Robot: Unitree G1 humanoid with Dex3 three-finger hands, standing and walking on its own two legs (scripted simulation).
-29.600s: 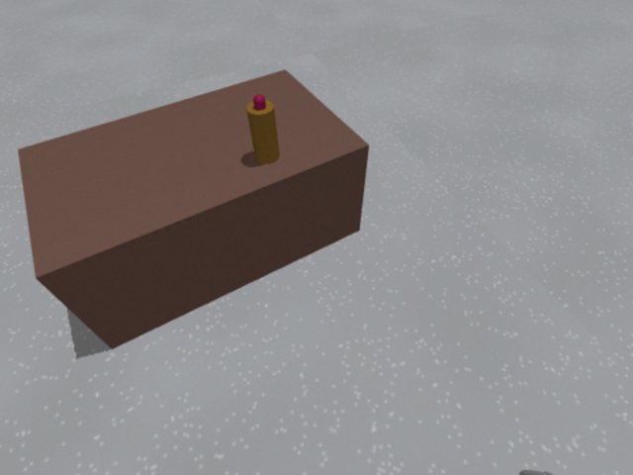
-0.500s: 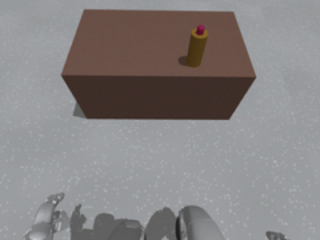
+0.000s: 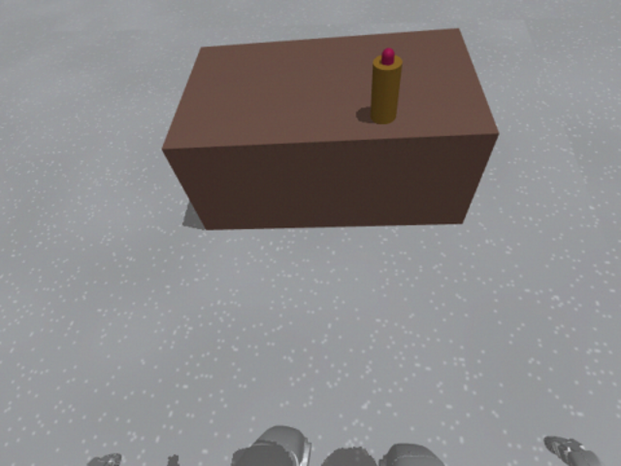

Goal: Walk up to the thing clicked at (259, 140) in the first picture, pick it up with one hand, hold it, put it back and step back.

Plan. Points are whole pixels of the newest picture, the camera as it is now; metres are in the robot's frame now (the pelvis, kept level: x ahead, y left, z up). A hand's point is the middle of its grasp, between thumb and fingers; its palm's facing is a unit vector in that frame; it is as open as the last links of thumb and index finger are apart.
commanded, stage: step back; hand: right
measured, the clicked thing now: (385, 85) +1.08 -0.15 -0.20
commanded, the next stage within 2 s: stand in 1.18 s
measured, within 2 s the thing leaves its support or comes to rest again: neither
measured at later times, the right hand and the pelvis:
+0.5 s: hand out of the picture +0.08 -0.24 -0.15, palm faces -0.07 +0.94 -0.34, open 7.4 cm; pelvis -0.01 +0.01 +0.00, yaw +2 degrees
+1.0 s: hand (479, 447) +0.15 -0.19 -0.14, palm faces -0.02 +0.94 -0.33, open 7.4 cm; pelvis +0.02 +0.05 +0.01, yaw +0 degrees
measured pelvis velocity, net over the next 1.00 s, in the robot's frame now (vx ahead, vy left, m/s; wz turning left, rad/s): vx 0.02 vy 0.05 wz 0.00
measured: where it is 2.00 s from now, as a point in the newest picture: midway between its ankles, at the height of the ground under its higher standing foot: outside the picture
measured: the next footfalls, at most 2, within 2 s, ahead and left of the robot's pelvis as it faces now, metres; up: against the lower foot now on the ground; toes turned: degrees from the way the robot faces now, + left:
left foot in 0.10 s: +0.01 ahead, +0.15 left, +0.00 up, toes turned +0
left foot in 0.62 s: +0.07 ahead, +0.18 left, +0.00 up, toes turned +3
